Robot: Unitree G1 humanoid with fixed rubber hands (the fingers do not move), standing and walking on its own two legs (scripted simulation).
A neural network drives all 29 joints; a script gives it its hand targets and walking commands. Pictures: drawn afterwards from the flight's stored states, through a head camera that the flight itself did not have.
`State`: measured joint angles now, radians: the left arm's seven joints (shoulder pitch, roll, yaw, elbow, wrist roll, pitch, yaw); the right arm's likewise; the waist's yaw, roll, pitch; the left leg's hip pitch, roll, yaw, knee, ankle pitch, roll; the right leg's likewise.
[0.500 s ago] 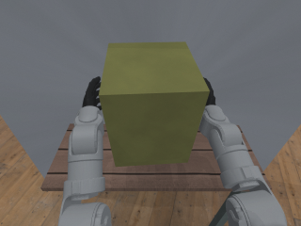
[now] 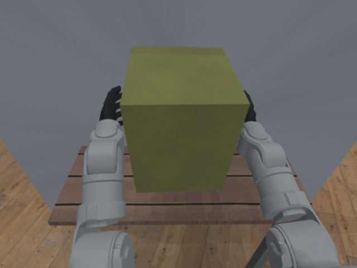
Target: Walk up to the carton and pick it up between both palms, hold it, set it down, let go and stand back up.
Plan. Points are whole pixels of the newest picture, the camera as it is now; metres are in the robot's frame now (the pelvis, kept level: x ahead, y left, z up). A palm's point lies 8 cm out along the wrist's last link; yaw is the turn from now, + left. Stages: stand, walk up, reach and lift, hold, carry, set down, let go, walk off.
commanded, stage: hold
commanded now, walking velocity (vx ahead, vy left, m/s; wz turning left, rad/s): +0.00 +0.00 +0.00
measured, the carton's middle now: (178, 121) +0.39 +0.00 +0.18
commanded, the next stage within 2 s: none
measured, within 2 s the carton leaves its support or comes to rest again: neither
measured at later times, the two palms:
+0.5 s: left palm (108, 124) +0.36 +0.15 +0.19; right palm (243, 124) +0.37 -0.14 +0.18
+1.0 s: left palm (108, 124) +0.36 +0.15 +0.19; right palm (243, 124) +0.37 -0.14 +0.18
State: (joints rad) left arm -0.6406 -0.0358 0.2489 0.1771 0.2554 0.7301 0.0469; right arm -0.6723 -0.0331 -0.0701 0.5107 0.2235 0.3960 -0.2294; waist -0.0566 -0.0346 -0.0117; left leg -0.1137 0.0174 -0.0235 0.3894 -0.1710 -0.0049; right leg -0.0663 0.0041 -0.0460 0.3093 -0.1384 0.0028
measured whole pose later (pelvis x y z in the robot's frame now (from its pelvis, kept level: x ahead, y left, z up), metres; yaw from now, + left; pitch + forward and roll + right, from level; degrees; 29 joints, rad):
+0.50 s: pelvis +0.01 +0.00 +0.00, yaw +1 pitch -6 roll -1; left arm -0.60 -0.03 0.23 0.11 0.25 0.74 0.04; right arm -0.64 -0.03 -0.05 0.44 0.24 0.41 -0.24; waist -0.07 -0.04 0.00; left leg -0.11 0.02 -0.03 0.40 -0.18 -0.01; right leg -0.05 0.00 -0.06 0.31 -0.15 0.00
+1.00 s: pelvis +0.00 +0.00 +0.00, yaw +0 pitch -6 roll -1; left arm -0.61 -0.04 0.24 0.12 0.25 0.74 0.04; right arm -0.64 -0.03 -0.06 0.46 0.23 0.41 -0.24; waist -0.06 -0.03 0.00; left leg -0.10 0.02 -0.03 0.39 -0.18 -0.01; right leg -0.05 0.00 -0.05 0.31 -0.14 0.00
